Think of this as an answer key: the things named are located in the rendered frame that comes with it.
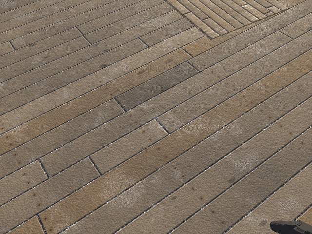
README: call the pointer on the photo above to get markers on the right robot hand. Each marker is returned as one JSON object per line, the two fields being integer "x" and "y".
{"x": 291, "y": 227}

